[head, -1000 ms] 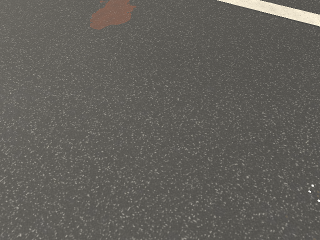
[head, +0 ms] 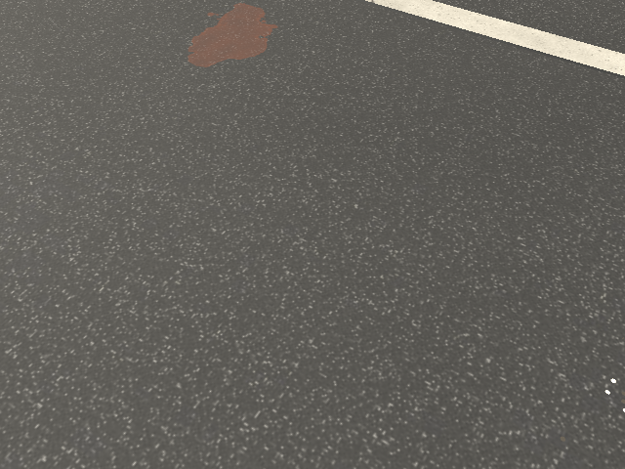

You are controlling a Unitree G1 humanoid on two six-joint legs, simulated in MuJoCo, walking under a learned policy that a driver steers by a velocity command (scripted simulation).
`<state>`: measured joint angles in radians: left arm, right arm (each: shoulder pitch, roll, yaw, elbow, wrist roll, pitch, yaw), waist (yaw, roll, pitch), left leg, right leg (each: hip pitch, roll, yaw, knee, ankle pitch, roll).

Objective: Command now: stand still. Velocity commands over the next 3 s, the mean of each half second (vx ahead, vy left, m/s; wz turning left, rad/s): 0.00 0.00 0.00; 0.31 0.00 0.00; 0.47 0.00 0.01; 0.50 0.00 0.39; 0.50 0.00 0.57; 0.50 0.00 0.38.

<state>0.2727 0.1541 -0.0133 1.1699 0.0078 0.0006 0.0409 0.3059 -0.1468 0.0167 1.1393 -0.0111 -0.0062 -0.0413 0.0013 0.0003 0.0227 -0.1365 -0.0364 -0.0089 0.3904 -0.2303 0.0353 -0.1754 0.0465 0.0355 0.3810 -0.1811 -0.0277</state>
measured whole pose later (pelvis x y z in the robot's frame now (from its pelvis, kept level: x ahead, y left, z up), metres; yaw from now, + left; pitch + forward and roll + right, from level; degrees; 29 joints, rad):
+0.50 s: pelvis +0.01 +0.00 +0.00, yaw +0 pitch -1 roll +0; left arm 0.30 0.13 -0.01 1.18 0.01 0.00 0.05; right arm 0.33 -0.12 0.01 1.15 -0.01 -0.01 -0.05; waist 0.00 0.00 0.02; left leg -0.13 -0.04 -0.01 0.39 -0.24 0.04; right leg -0.17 0.04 0.04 0.39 -0.20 -0.02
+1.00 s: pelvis +0.15 -0.05 +0.00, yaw +0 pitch +1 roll +0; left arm 0.47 0.14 0.03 1.11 0.02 -0.09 0.01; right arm 0.25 -0.20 -0.05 1.03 -0.04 -0.06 0.03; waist 0.01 0.03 0.00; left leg -0.52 0.04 0.04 1.05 -0.23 0.07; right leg -0.03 0.06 -0.06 0.28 -0.27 -0.09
